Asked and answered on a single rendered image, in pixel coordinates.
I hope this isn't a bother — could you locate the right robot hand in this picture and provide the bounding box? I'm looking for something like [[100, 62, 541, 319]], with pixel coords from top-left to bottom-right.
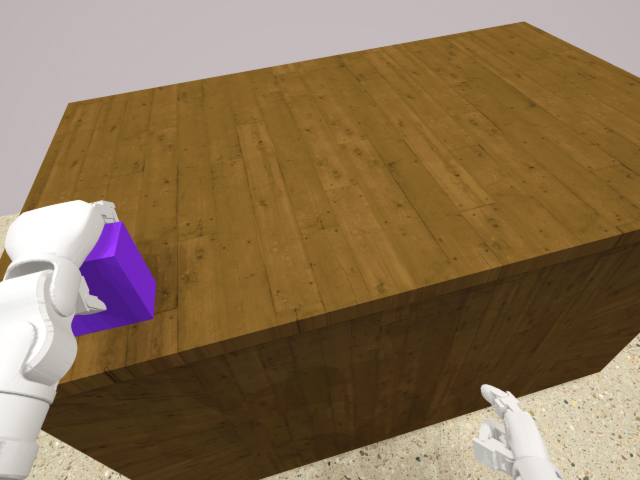
[[473, 384, 550, 477]]

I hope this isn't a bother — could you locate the left robot forearm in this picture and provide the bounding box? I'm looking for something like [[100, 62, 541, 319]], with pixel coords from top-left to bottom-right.
[[0, 253, 81, 480]]

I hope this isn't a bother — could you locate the sponge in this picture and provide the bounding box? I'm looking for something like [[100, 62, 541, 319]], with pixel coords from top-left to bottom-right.
[[71, 221, 156, 337]]

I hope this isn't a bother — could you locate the table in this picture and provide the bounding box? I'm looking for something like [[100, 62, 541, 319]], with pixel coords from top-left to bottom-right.
[[0, 22, 640, 480]]

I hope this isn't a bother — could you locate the right robot forearm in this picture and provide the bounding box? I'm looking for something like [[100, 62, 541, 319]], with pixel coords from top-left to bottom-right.
[[512, 457, 564, 480]]

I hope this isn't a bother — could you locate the left robot hand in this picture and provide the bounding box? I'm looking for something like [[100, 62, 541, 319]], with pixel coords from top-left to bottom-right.
[[5, 200, 119, 316]]

